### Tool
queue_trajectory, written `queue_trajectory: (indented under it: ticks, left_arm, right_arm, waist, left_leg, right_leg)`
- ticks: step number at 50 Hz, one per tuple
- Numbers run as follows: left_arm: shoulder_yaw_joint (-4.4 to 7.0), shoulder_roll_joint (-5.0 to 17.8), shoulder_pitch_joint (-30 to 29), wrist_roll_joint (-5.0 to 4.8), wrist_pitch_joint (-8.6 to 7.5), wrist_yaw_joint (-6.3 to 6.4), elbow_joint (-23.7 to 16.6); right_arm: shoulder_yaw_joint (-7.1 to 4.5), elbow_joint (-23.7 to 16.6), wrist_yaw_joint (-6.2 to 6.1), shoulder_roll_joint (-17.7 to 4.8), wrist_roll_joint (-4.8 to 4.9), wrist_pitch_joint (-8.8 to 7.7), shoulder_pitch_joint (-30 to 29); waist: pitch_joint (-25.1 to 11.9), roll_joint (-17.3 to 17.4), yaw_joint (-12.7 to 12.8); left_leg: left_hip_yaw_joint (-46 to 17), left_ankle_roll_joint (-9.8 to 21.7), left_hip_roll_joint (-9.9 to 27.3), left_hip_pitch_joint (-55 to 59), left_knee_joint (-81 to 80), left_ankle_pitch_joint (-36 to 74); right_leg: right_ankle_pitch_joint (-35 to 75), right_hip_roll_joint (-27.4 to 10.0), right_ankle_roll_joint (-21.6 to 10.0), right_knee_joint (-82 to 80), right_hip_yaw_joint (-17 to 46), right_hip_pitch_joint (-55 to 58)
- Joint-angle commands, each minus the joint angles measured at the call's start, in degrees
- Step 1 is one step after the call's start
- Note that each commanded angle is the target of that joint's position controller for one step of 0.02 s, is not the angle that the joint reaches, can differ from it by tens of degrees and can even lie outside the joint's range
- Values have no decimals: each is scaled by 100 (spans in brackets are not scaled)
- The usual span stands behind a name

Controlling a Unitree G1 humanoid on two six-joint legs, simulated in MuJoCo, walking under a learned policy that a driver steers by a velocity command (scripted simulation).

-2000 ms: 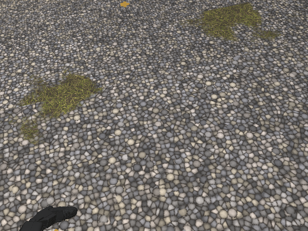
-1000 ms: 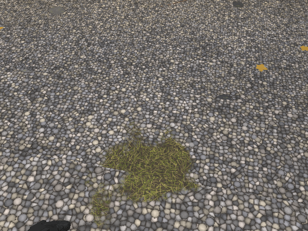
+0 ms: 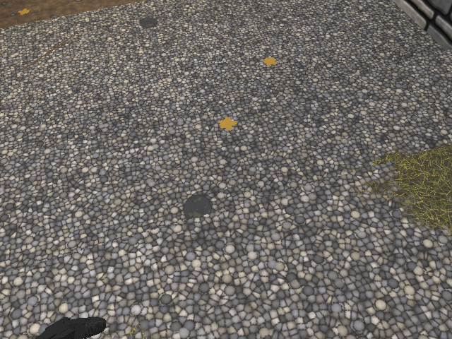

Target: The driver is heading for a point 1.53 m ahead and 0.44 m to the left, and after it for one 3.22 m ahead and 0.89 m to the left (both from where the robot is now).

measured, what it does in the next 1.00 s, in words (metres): goes down, turning left: left foot 0.19 m lower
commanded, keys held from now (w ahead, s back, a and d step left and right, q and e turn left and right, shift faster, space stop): w+q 0.80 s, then w+e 0.20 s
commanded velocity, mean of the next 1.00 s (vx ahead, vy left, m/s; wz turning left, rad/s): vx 0.50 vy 0.00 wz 0.37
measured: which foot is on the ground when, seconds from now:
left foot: up 0.00-0.60, down 0.62-1.00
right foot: down 0.00-0.62, up 0.64-1.00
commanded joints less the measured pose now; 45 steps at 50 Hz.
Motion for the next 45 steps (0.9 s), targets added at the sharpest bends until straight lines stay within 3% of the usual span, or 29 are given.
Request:
queue_trajectory:
  ticks: [1,2,3,6,7,9,13,14,16,17,20,23,24,27,29,30,31,32,33,34,35,36,37,38,39,40,42,43,45]
  left_arm:
    - [295,940,1762,33,-124,-58,153]
    - [237,738,1378,34,-172,-89,181]
    - [205,573,1101,50,-231,-93,199]
    - [204,415,846,54,-344,-37,344]
    - [281,542,992,104,-354,11,489]
    - [360,724,1207,189,-408,94,667]
    - [328,587,1360,98,-552,278,917]
    - [342,654,1320,84,-529,386,965]
    - [342,629,1513,112,-474,506,1088]
    - [344,613,1626,80,-460,540,1139]
    - [330,588,1859,82,-439,568,1218]
    - [315,539,2290,81,-340,614,1270]
    - [263,409,2418,46,-288,630,1324]
    - [256,621,2153,-16,-141,618,1193]
    - [270,827,2238,-54,-94,553,1250]
    - [280,869,2247,-95,-116,484,1386]
    - [305,970,1704,-294,-192,395,1351]
    - [262,415,2139,-14,-288,337,1308]
    - [94,466,2519,-70,-473,245,1009]
    - [103,713,2051,-144,-541,229,801]
    - [100,758,1770,-159,-573,247,725]
    - [110,636,1449,-317,-614,294,584]
    - [145,793,1207,-255,-541,398,643]
    - [183,754,1210,-55,-385,466,720]
    - [156,547,1475,91,-293,494,785]
    - [110,397,1402,180,-295,484,734]
    - [60,281,1218,168,-344,389,742]
    - [62,290,1061,130,-346,341,765]
    - [81,366,734,23,-307,256,671]
  right_arm:
    - [-244,-576,76,-1057,327,-166,-283]
    - [-236,-549,18,-931,246,-91,-351]
    - [-244,-496,-25,-797,136,-1,-249]
    - [-242,-409,-37,-480,146,252,125]
    - [-195,-415,-45,-309,67,289,108]
    - [-218,-410,-26,-293,-21,319,139]
    - [-358,-772,40,-471,145,186,-816]
    - [-349,-876,36,-435,85,149,-1074]
    - [-295,-919,135,-238,-58,129,-1228]
    - [-260,-946,200,-158,-61,123,-1322]
    - [-258,-1135,314,-192,-2,245,-1676]
    - [-163,-1413,519,-52,5,296,-2382]
    - [-108,-1465,568,78,26,294,-2617]
    - [-65,-1286,637,123,96,275,-2477]
    - [-214,-788,540,-164,21,290,-1370]
    - [-388,-453,428,-447,-15,319,-513]
    - [-497,-170,328,-775,-73,302,359]
    - [-525,50,247,-1442,-202,228,677]
    - [-475,-64,243,-1600,-186,94,1010]
    - [-440,-245,218,-1185,-39,154,1113]
    - [-392,-239,184,-1063,65,230,929]
    - [-356,-353,104,-1135,72,242,334]
    - [-285,-747,82,-933,-91,166,-421]
    - [-187,-935,74,-693,-141,102,-1084]
    - [-184,-977,68,-697,-147,86,-1339]
    - [-193,-1006,24,-697,-102,52,-1453]
    - [-183,-860,-125,-603,-52,34,-1255]
    - [-169,-758,-154,-543,-35,29,-1022]
    - [-163,-573,-132,-523,11,40,-618]
  waist:
    - [-1059,-692,906]
    - [-693,-447,682]
    - [-471,-552,508]
    - [-333,-276,187]
    - [-379,-204,213]
    - [-533,-11,240]
    - [113,-344,394]
    - [318,-303,349]
    - [227,-211,466]
    - [228,-205,534]
    - [519,-362,690]
    - [679,-164,1115]
    - [718,-176,1178]
    - [732,-178,1086]
    - [66,-157,652]
    - [-555,-148,168]
    - [-578,254,-678]
    - [-747,1689,-318]
    - [-2423,1773,-344]
    - [-3090,974,-650]
    - [-2728,310,-403]
    - [-2288,85,85]
    - [-1606,5,243]
    - [-865,-353,562]
    - [-582,-191,813]
    - [-410,-31,841]
    - [-671,526,656]
    - [-774,740,478]
    - [-690,631,247]
  left_leg:
    - [-921,259,-83,-3164,2496,249]
    - [-900,184,145,-2965,2189,672]
    - [-961,112,306,-2748,1878,1068]
    - [-1192,65,421,-2555,1371,1583]
    - [-1110,-5,387,-2626,1295,1702]
    - [-1141,-42,392,-2877,1275,2359]
    - [-1561,93,344,-4018,166,3445]
    - [-1423,26,194,-3715,-589,4129]
    - [-1040,55,74,-3248,-1032,5203]
    - [-932,92,64,-3124,-1086,5536]
    - [-1095,259,39,-3681,-1163,5407]
    - [-829,270,145,-4333,-1641,5427]
    - [-723,298,150,-4047,-1818,5652]
    - [-247,298,78,-2916,-2384,5532]
    - [52,342,-172,-1202,-2590,5780]
    - [94,518,-265,257,-2611,5960]
    - [63,985,-95,1439,-3704,6831]
    - [-628,1382,406,3720,-1848,8841]
    - [-1958,2325,1419,5131,-619,9642]
    - [-2405,2598,1658,5074,-1233,7794]
    - [-2750,2364,1518,4372,-1980,5520]
    - [-3584,2269,1812,3004,-2747,2338]
    - [-4307,2296,1980,1632,-3031,2130]
    - [-3753,2197,1701,-56,-3250,3101]
    - [-3254,2130,1383,-1013,-3300,3485]
    - [-2800,2004,1066,-1627,-3349,3738]
    - [-1647,1607,423,-1825,-3198,4190]
    - [-1444,1494,341,-1586,-3183,4154]
    - [-1531,1357,546,-1035,-3057,3686]
  right_leg:
    - [591,-1959,-1401,-1990,2727,3274]
    - [922,-1727,-1241,-2170,2109,2629]
    - [1015,-1565,-1126,-2353,1648,2190]
    - [1281,-1456,-991,-2737,1178,1846]
    - [1745,-1482,-1054,-2696,951,1915]
    - [2180,-1590,-1095,-2495,650,2199]
    - [940,-1548,-601,-2625,340,2784]
    - [782,-1309,-471,-2577,-121,2306]
    - [570,-1281,-410,-2079,-498,2049]
    - [403,-1345,-406,-1927,-567,1946]
    - [306,-1645,-355,-1271,-499,2293]
    - [153,-1968,-145,-432,-499,2939]
    - [109,-1934,-107,-209,-617,2692]
    - [609,-1868,167,455,-896,2170]
    - [1845,-1698,282,1946,-1072,2091]
    - [2456,-1527,297,3220,-991,1830]
    - [1025,-984,634,5464,-1165,964]
    - [-4105,-262,864,8081,-796,-1782]
    - [-3936,-302,935,8383,625,-2639]
    - [-3496,-545,770,7576,898,-2849]
    - [-3010,-742,609,6801,817,-3088]
    - [-1350,-740,454,5531,877,-3170]
    - [-1005,-822,504,5154,975,-2883]
    - [-573,-905,734,4280,977,-2061]
    - [-670,-973,914,3517,894,-1309]
    - [-478,-996,1038,2576,799,-816]
    - [887,-769,953,1100,509,204]
    - [1407,-604,883,742,406,375]
    - [1540,-496,648,357,342,227]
